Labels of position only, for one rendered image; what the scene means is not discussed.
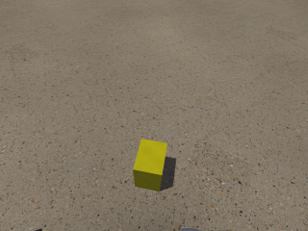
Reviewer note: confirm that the carton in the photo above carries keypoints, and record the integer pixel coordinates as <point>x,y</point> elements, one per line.
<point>149,165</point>

